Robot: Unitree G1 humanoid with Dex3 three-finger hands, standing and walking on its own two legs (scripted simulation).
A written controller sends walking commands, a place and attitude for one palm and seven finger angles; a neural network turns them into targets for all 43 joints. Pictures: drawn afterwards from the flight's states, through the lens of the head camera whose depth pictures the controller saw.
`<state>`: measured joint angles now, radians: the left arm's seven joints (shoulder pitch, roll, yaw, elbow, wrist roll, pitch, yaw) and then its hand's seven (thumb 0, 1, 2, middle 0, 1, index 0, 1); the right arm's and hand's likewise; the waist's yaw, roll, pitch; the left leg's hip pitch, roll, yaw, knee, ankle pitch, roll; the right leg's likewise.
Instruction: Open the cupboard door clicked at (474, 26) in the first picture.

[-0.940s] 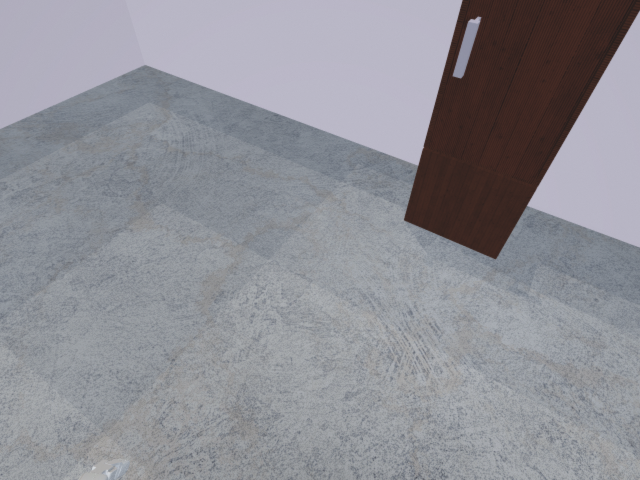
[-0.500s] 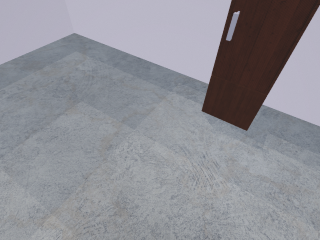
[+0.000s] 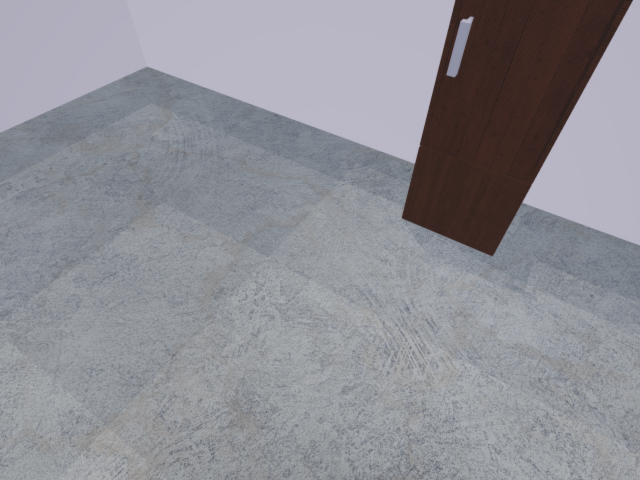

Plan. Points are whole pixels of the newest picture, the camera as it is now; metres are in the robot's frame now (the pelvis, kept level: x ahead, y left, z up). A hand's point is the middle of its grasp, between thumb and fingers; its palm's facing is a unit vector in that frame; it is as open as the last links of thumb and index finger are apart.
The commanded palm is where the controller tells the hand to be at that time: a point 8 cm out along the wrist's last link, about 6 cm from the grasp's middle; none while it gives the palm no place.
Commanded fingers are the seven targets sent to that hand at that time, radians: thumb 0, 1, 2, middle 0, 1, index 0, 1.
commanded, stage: look at it before walking up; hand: left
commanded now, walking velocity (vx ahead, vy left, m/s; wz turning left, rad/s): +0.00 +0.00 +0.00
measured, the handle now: (461, 46) +1.27 -0.36 +0.02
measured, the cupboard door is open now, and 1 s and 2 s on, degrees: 0 0 0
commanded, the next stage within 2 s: walk to a spot facing it in 0.50 s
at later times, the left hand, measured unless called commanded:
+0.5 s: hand out of the picture +0.09 +0.24 -0.16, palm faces -0.04 -0.94 -0.33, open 7.4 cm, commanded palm none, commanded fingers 0.00 0.90 0.90 -0.20 -0.30 -0.20 -0.30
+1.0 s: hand out of the picture +0.09 +0.16 -0.19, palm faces -0.10 -0.97 -0.21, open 7.4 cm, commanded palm none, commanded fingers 0.00 0.90 0.90 -0.20 -0.30 -0.20 -0.30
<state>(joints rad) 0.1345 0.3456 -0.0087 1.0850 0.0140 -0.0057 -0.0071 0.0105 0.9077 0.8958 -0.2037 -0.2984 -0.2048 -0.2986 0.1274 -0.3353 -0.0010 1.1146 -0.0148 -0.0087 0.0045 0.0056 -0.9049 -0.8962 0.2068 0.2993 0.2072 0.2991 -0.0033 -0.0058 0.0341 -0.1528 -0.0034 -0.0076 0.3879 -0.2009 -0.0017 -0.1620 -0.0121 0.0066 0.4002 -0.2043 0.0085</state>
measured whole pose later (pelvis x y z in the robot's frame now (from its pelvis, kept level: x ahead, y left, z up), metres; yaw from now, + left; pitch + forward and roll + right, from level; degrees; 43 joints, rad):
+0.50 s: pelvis +0.01 +0.00 +0.00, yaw +0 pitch -2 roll +0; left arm 0.13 0.35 -0.01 1.09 0.01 -0.01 -0.01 0.01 0.91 0.90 -0.20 -0.30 -0.21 -0.30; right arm 0.11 -0.34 0.00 1.11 -0.01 -0.01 0.00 0.00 -0.91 -0.90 0.21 0.30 0.21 0.30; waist 0.00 -0.01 0.03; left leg -0.13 0.01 -0.01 0.37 -0.21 -0.01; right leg -0.14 0.00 0.01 0.38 -0.21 0.00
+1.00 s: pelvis +0.08 -0.03 -0.02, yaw -6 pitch -1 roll +0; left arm 0.34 0.20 0.02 1.08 0.03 -0.02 -0.03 0.01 0.91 0.90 -0.20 -0.30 -0.20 -0.30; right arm 0.34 -0.21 -0.02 1.12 -0.02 -0.02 0.00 0.00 -0.91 -0.90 0.21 0.30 0.21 0.30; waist 0.00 0.03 0.03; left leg -0.16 0.09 0.09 0.72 -0.47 -0.02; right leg -0.21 0.03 -0.06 0.64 -0.39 -0.05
